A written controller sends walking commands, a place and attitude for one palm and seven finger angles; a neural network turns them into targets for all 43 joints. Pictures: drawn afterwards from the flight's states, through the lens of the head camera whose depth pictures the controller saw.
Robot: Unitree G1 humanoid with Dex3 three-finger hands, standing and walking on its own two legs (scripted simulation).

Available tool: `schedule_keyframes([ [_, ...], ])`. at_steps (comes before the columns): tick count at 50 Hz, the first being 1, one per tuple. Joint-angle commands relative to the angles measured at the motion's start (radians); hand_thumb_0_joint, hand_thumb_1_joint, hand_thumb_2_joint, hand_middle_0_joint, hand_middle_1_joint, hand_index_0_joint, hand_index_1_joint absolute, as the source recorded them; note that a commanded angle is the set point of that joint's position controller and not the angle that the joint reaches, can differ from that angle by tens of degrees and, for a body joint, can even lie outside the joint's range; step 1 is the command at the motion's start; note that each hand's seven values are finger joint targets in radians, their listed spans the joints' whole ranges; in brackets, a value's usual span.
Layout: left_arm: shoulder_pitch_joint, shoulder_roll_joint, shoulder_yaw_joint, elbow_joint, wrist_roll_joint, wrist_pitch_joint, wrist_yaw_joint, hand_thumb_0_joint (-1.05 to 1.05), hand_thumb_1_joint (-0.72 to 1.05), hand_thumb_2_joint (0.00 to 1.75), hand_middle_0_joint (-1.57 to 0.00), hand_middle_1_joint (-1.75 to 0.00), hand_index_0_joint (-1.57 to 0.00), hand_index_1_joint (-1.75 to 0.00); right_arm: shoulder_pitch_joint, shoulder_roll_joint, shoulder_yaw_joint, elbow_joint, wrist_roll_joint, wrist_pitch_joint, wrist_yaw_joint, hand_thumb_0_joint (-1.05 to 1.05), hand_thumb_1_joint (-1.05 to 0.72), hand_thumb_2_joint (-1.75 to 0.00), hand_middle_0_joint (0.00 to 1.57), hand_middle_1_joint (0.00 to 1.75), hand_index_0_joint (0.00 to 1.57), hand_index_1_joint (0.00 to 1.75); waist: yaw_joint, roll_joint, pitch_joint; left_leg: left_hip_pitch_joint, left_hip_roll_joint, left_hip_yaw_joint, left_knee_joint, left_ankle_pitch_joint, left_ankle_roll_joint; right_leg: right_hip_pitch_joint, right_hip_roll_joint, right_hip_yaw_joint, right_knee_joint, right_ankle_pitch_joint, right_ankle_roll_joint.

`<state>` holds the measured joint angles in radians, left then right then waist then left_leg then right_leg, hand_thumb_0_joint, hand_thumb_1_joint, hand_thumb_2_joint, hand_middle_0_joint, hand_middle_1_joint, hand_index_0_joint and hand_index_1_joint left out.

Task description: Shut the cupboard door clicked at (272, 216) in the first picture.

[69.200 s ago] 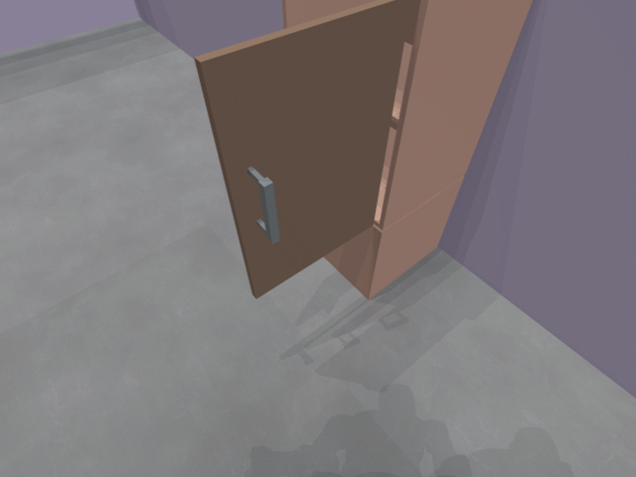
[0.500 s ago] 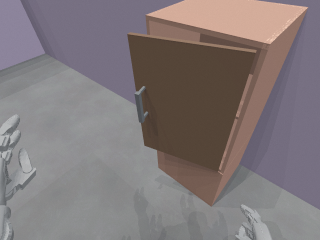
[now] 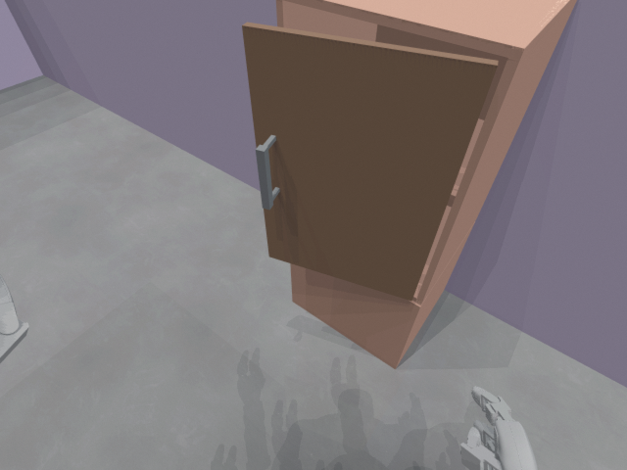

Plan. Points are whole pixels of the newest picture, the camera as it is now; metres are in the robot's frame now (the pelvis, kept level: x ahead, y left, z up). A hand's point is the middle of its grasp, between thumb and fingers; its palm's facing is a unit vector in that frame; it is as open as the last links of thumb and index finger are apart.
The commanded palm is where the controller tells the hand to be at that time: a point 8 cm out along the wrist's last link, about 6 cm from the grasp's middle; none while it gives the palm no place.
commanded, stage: step back with the hand held close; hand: left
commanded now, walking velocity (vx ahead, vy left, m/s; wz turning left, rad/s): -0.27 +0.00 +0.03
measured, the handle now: (269, 173) +0.67 +0.14 -0.01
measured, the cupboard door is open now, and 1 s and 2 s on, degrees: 16 16 16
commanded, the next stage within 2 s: stop stepping back and stand still in 0.72 s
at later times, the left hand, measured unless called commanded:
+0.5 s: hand out of the picture +0.12 +0.26 +0.18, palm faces +0.51 -0.69 -0.52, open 7.4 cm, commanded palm +0.04 +0.29 +0.19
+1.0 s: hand out of the picture -0.07 +0.29 +0.20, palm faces +0.71 -0.61 -0.36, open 7.4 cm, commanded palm -0.13 +0.28 +0.19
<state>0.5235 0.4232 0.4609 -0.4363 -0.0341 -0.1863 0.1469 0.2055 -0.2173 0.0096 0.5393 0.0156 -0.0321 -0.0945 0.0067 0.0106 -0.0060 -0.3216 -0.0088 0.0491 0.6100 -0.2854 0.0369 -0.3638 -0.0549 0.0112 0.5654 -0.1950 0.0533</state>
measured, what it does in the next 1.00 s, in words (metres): walks backwards: left foot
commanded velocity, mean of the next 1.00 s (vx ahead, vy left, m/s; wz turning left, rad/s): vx -0.24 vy -0.02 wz -0.10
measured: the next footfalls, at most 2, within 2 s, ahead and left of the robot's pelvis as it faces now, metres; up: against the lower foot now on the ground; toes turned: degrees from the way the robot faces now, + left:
left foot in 0.88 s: -0.20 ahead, +0.10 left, +0.00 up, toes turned +17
right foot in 1.20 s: -0.22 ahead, -0.17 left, +0.00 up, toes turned -3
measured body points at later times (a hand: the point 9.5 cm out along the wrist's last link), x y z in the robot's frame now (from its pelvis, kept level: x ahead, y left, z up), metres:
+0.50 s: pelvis -0.08 -0.02 -0.02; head -0.07 -0.02 +0.43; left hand +0.08 +0.29 +0.21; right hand +0.08 -0.27 -0.09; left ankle +0.02 +0.10 -0.72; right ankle +0.06 -0.15 -0.73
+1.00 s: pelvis -0.21 -0.04 +0.00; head -0.21 -0.03 +0.45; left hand -0.11 +0.31 +0.21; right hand +0.03 -0.20 -0.07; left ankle -0.24 +0.08 -0.73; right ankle -0.09 -0.14 -0.65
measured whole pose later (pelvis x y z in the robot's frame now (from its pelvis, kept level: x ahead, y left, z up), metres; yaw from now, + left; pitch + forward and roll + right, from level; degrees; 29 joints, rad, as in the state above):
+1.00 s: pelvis -0.21 -0.04 +0.00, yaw +11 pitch -2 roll -1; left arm 0.39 0.39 0.48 -0.44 -0.05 -0.23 0.18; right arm 0.18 -0.16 0.00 0.59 0.02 -0.15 -0.05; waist 0.05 0.00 0.04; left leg -0.26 0.08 0.07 0.66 -0.36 -0.01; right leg -0.68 0.06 0.04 1.15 -0.38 0.06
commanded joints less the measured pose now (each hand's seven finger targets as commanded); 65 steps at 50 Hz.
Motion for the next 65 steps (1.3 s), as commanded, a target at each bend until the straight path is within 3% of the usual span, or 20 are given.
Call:
schedule_keyframes([
  [1, -0.102, 0.138, 0.076, -0.188, 0.013, -0.074, 0.017, 0.00, 0.90, 0.90, -0.20, -0.30, -0.20, -0.30, -0.075, -0.152, -0.055, -0.144, 0.000, -0.063, -0.012, 0.00, -0.90, -0.90, 0.20, 0.30, 0.20, 0.30, -0.010, 0.085, -0.032, -0.472, 0.137, -0.129, -0.308, -0.348, 0.056, 0.396, 0.046, 0.014, 0.118, 0.145, -0.025],
  [11, -0.130, 0.188, 0.111, -0.278, 0.018, -0.120, 0.044, 0.00, 0.90, 0.90, -0.20, -0.30, -0.20, -0.30, -0.042, -0.120, -0.046, -0.117, -0.017, -0.105, 0.001, 0.00, -0.90, -0.90, 0.20, 0.30, 0.20, 0.30, -0.018, -0.015, -0.056, -0.275, 0.029, -0.077, -0.071, -0.307, 0.004, 0.091, -0.070, 0.176, -0.146, -0.243, -0.096],
  [17, -0.047, 0.184, 0.140, -0.205, 0.015, -0.131, 0.057, 0.00, 0.90, 0.90, -0.20, -0.30, -0.20, -0.30, -0.043, -0.142, -0.056, -0.111, -0.010, -0.103, 0.000, 0.00, -0.90, -0.90, 0.20, 0.30, 0.20, 0.30, -0.013, 0.058, -0.066, -0.428, 0.092, -0.149, -0.205, -0.394, 0.036, 0.222, 0.010, 0.089, -0.015, -0.158, -0.058],
  [25, -0.031, 0.203, 0.184, -0.215, 0.041, -0.145, 0.055, 0.00, 0.90, 0.90, -0.20, -0.30, -0.20, -0.30, -0.056, -0.167, -0.079, -0.130, -0.003, -0.123, 0.003, 0.00, -0.90, -0.90, 0.20, 0.30, 0.20, 0.30, -0.009, 0.122, -0.072, -0.678, 0.145, -0.173, -0.227, -0.609, 0.090, 0.390, 0.059, 0.140, 0.170, -0.072, -0.051],
  [30, -0.107, 0.238, 0.217, -0.295, 0.038, -0.154, 0.046, 0.00, 0.90, 0.90, -0.20, -0.30, -0.20, -0.30, -0.076, -0.153, -0.084, -0.115, -0.006, -0.143, 0.004, 0.00, -0.90, -0.90, 0.20, 0.30, 0.20, 0.30, -0.006, 0.138, -0.062, -0.651, 0.179, -0.165, -0.183, -0.627, 0.092, 0.279, 0.095, 0.155, 0.297, -0.080, -0.063],
  [33, -0.054, 0.248, 0.231, -0.288, 0.014, -0.144, 0.038, 0.00, 0.90, 0.90, -0.20, -0.30, -0.20, -0.30, -0.081, -0.118, -0.091, -0.089, -0.005, -0.148, 0.018, 0.00, -0.90, -0.90, 0.20, 0.30, 0.20, 0.30, -0.004, 0.025, -0.064, -0.477, 0.099, -0.047, 0.067, -0.573, 0.037, 0.005, 0.011, 0.343, 0.109, -0.322, -0.130],
  [35, -0.056, 0.284, 0.233, -0.306, -0.010, -0.115, 0.051, 0.00, 0.90, 0.90, -0.20, -0.30, -0.20, -0.30, -0.032, -0.091, -0.110, -0.022, -0.014, -0.113, 0.048, 0.00, -0.90, -0.90, 0.20, 0.30, 0.20, 0.30, -0.023, -0.221, -0.092, -0.027, -0.025, 0.008, 0.611, -0.338, -0.070, -0.482, -0.250, 0.741, -0.417, -0.750, -0.268],
  [36, -0.103, 0.268, 0.174, -0.299, -0.010, -0.083, 0.055, 0.00, 0.90, 0.90, -0.20, -0.30, -0.20, -0.30, -0.041, -0.076, -0.106, 0.016, -0.030, -0.073, 0.063, 0.00, -0.90, -0.90, 0.20, 0.30, 0.20, 0.30, -0.052, -0.262, -0.062, 0.036, -0.015, -0.049, 0.819, -0.230, -0.096, -0.536, -0.280, 0.749, -0.530, -0.768, -0.275],
  [37, -0.165, 0.270, 0.165, -0.333, -0.004, -0.070, 0.049, 0.00, 0.90, 0.90, -0.20, -0.30, -0.20, -0.30, -0.025, -0.075, -0.106, 0.027, -0.035, -0.050, 0.072, 0.00, -0.90, -0.90, 0.20, 0.30, 0.20, 0.30, -0.078, -0.315, -0.089, 0.076, -0.009, -0.072, 0.854, -0.181, -0.100, -0.533, -0.241, 0.640, -0.509, -0.694, -0.244],
  [40, -0.244, 0.232, 0.130, -0.330, -0.013, -0.084, 0.048, 0.00, 0.90, 0.90, -0.20, -0.30, -0.20, -0.30, -0.051, -0.076, -0.081, -0.068, -0.008, -0.070, 0.042, 0.00, -0.90, -0.90, 0.20, 0.30, 0.20, 0.30, -0.022, -0.378, -0.032, 0.129, -0.011, -0.027, 0.322, -0.303, -0.055, -0.353, -0.101, 0.381, -0.367, -0.353, -0.140],
  [42, -0.237, 0.182, 0.084, -0.234, -0.022, -0.099, 0.041, 0.00, 0.90, 0.90, -0.20, -0.30, -0.20, -0.30, -0.003, -0.134, -0.079, -0.029, -0.006, -0.084, 0.015, 0.00, -0.90, -0.90, 0.20, 0.30, 0.20, 0.30, -0.051, -0.147, 0.004, 0.132, 0.018, -0.048, -0.155, -0.295, -0.014, -0.280, -0.033, 0.323, -0.159, -0.319, -0.063],
  [44, -0.302, 0.136, 0.066, -0.242, -0.006, -0.127, 0.048, 0.00, 0.90, 0.90, -0.20, -0.30, -0.20, -0.30, 0.008, -0.168, -0.075, -0.042, -0.022, -0.126, -0.003, 0.00, -0.90, -0.90, 0.20, 0.30, 0.20, 0.30, -0.045, 0.378, 0.012, -0.005, 0.428, -0.356, -0.406, -0.164, 0.117, -0.326, 0.134, 0.067, 0.549, -0.318, 0.007],
  [46, -0.228, 0.172, 0.118, -0.144, -0.013, -0.144, 0.045, 0.00, 0.90, 0.90, -0.20, -0.30, -0.20, -0.30, 0.020, -0.130, -0.120, -0.037, -0.010, -0.163, -0.011, 0.00, -0.90, -0.90, 0.20, 0.30, 0.20, 0.30, -0.021, 0.191, -0.124, 0.168, 0.451, -0.191, -0.243, 0.274, 0.141, -0.341, 0.099, 0.068, 0.722, -0.217, 0.011],
  [48, -0.142, 0.124, 0.070, -0.205, -0.024, -0.096, 0.025, 0.00, 0.90, 0.90, -0.20, -0.30, -0.20, -0.30, 0.010, -0.130, -0.113, -0.082, 0.011, -0.175, 0.041, 0.00, -0.90, -0.90, 0.20, 0.30, 0.20, 0.30, -0.025, 0.108, -0.117, 0.149, 0.417, -0.138, -0.202, 0.269, 0.130, -0.332, 0.054, 0.047, 0.709, -0.191, 0.004],
  [56, -0.201, 0.171, 0.037, -0.258, 0.004, -0.051, 0.038, 0.00, 0.90, 0.90, -0.20, -0.30, -0.20, -0.30, -0.076, -0.117, -0.032, -0.084, -0.018, -0.138, 0.024, 0.00, -0.90, -0.90, 0.20, 0.30, 0.20, 0.30, -0.023, 0.220, 0.020, -0.087, 0.304, -0.032, -0.358, -0.423, 0.034, 0.132, 0.103, -0.166, 0.031, -0.181, -0.033],
  [58, -0.167, 0.208, 0.082, -0.254, 0.007, -0.052, 0.050, 0.00, 0.90, 0.90, -0.20, -0.30, -0.20, -0.30, -0.065, -0.113, -0.033, -0.079, -0.021, -0.124, 0.019, 0.00, -0.90, -0.90, 0.20, 0.30, 0.20, 0.30, -0.027, 0.159, -0.024, -0.095, 0.223, 0.038, -0.218, -0.376, 0.008, 0.226, 0.058, -0.088, -0.102, -0.175, -0.081],
  [60, -0.123, 0.282, 0.149, -0.256, 0.007, -0.060, 0.059, 0.00, 0.90, 0.90, -0.20, -0.30, -0.20, -0.30, -0.052, -0.101, -0.035, -0.077, -0.022, -0.107, 0.024, 0.00, -0.90, -0.90, 0.20, 0.30, 0.20, 0.30, -0.033, -0.065, -0.054, -0.195, 0.085, 0.084, 0.129, -0.202, -0.026, 0.235, -0.194, 0.313, -0.259, -0.042, -0.216],
  [61, -0.144, 0.305, 0.174, -0.279, 0.001, -0.076, 0.065, 0.00, 0.90, 0.90, -0.20, -0.30, -0.20, -0.30, -0.068, -0.092, -0.029, -0.070, -0.021, -0.112, 0.028, 0.00, -0.90, -0.90, 0.20, 0.30, 0.20, 0.30, -0.008, -0.105, -0.052, -0.261, 0.051, 0.075, 0.263, -0.204, -0.043, 0.283, -0.277, 0.392, -0.282, 0.168, -0.275],
  [63, -0.040, 0.253, 0.156, -0.280, 0.006, -0.083, 0.069, 0.00, 0.90, 0.90, -0.20, -0.30, -0.20, -0.30, -0.052, -0.091, -0.045, -0.060, -0.005, -0.109, 0.035, 0.00, -0.90, -0.90, 0.20, 0.30, 0.20, 0.30, 0.000, -0.144, -0.150, -0.354, 0.057, -0.018, 0.365, -0.230, -0.048, 0.482, -0.284, 0.370, -0.165, 0.602, -0.284],
  [65, 0.078, 0.233, 0.185, -0.252, 0.001, -0.082, 0.072, 0.00, 0.90, 0.90, -0.20, -0.30, -0.20, -0.30, -0.048, -0.090, -0.041, -0.060, -0.012, -0.092, 0.040, 0.00, -0.90, -0.90, 0.20, 0.30, 0.20, 0.30, -0.007, -0.094, -0.143, -0.253, 0.085, -0.048, 0.204, -0.179, -0.035, 0.391, -0.244, 0.248, -0.118, 0.532, -0.264],
])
